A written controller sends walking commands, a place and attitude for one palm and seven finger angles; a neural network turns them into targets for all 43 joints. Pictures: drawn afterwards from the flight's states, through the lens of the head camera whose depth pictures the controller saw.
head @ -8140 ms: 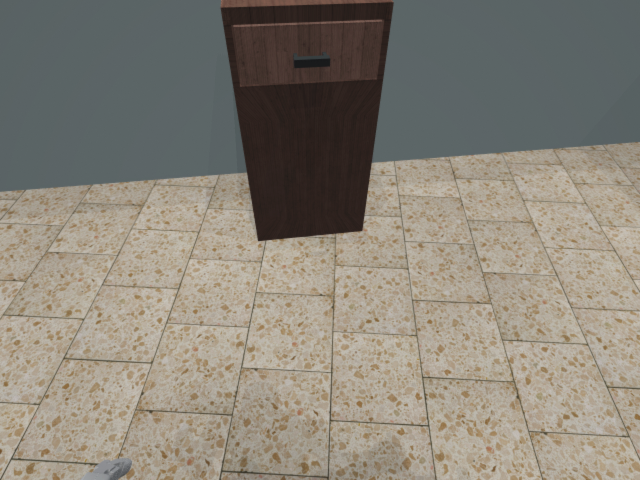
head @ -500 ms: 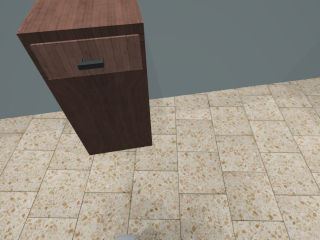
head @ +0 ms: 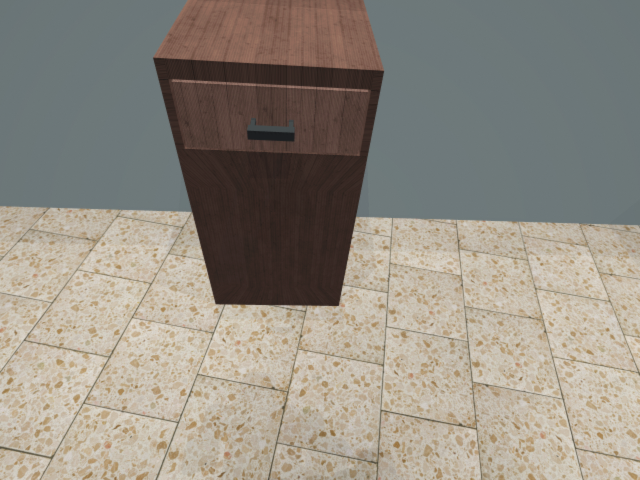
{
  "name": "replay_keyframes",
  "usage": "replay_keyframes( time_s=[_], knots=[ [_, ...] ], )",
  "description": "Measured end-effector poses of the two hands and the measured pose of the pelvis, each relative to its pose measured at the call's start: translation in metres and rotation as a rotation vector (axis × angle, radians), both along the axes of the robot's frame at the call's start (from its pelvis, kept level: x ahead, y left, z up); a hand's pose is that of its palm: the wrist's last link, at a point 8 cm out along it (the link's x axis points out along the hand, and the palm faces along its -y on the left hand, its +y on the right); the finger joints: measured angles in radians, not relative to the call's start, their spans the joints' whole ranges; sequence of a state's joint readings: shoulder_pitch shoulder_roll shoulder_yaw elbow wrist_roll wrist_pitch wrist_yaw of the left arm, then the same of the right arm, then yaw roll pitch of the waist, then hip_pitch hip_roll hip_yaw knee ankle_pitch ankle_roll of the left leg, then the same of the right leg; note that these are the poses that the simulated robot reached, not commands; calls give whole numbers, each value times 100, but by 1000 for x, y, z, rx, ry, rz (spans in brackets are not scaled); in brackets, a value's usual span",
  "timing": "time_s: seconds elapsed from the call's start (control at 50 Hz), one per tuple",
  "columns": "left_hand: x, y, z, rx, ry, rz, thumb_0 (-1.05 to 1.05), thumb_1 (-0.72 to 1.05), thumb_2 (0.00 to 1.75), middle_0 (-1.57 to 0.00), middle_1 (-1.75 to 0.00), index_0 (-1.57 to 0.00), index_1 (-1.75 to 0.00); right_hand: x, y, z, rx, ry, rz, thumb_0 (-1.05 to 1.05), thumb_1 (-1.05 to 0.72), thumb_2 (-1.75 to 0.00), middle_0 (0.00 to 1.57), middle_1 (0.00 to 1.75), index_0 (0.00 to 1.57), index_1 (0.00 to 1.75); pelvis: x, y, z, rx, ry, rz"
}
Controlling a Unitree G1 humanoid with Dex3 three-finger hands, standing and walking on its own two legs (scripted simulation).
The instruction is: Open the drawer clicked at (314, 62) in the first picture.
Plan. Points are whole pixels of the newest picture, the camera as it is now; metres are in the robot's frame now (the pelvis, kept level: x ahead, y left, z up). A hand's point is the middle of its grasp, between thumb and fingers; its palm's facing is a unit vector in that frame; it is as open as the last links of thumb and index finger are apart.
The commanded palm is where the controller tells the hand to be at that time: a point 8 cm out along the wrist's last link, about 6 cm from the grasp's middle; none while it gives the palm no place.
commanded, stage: take the last steps up to it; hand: left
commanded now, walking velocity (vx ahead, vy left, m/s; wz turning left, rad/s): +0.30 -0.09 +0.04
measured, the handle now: (271, 128) +0.79 +0.15 +0.00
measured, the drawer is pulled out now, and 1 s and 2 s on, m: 0.00 0.00 0.00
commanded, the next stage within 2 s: come to a stop and stand still in 0.96 s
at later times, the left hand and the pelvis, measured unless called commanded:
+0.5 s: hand out of the picture -0.03 +0.09 -0.16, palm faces +0.15 -0.97 -0.19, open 7.3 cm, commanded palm none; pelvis +0.06 -0.05 +0.00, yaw +4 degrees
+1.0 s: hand (215, 400) +0.27 +0.18 -0.18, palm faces +0.09 -0.98 -0.18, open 7.4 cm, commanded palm none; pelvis +0.23 -0.01 +0.00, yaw +1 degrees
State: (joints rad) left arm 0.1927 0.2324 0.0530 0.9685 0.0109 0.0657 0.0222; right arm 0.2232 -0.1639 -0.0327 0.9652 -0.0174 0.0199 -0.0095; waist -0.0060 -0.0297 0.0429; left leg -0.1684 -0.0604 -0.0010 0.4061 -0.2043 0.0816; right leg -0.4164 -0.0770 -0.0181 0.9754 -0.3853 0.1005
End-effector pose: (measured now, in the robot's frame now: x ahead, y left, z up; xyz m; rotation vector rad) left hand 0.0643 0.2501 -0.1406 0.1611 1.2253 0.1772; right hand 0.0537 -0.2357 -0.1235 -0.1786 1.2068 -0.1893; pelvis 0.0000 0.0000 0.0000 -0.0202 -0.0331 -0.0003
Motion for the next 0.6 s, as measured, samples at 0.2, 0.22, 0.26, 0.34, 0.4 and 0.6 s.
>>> replay_keyframes(
  time_s=[0.2, 0.22, 0.26, 0.34, 0.4, 0.6],
  knots=[
    [9, -48, 8, 4, -43, -53, 0, 91, 90, -20, -30, -20, -30, -79, -25, -32, 71, 174, -84, 0, -91, -90, 20, 30, 21, 30, 4, -33, -7, 38, 9, 13],
    [6, -54, 7, 8, -45, -47, 0, 90, 90, -20, -30, -20, -30, -85, -29, -36, 78, 195, -88, 0, -91, -90, 20, 30, 21, 30, 5, -38, -9, 37, 7, 15],
    [-5, -65, 7, 5, -35, -16, 0, 90, 90, -20, -30, -20, -30, -90, -35, -38, 89, 239, -78, 0, -91, -90, 20, 30, 20, 30, 10, -45, -8, 28, 1, 30],
    [-41, -78, 8, 2, 56, 62, 0, 92, 90, -20, -30, -20, -30, -75, -48, -31, 99, 260, -61, 1, -91, -90, 20, 30, 20, 30, 24, -55, 0, 40, 2, 37],
    [-70, -89, 9, -15, 162, 97, 0, 92, 90, -20, -30, -20, -30, -51, -56, -28, 91, 238, -53, 1, -91, -90, 20, 30, 20, 30, 36, -58, 2, 37, 5, 49],
    [-114, -123, 8, -116, 414, 224, 0, 91, 90, -20, -30, -20, -30, 89, -37, -30, 73, 137, 72, 1, -91, -90, 20, 30, 20, 30, 96, -43, -5, 19, 30, 74]
  ],
)
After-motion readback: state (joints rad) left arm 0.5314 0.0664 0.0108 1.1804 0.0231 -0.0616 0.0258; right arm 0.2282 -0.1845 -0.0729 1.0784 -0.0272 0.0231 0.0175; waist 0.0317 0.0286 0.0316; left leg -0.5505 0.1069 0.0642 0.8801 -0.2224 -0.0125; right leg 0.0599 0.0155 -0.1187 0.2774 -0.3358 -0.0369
